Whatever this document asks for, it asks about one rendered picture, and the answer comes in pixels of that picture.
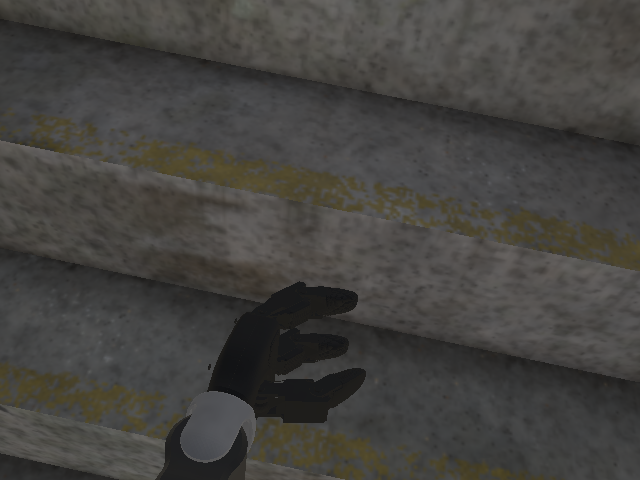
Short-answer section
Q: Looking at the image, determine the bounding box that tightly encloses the left robot hand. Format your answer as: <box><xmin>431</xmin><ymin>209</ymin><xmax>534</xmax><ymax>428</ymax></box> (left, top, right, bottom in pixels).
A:
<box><xmin>207</xmin><ymin>281</ymin><xmax>366</xmax><ymax>423</ymax></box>

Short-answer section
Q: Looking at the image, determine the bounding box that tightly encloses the left robot forearm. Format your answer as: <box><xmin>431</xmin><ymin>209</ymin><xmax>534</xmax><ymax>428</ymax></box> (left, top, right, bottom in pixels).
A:
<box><xmin>155</xmin><ymin>391</ymin><xmax>256</xmax><ymax>480</ymax></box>

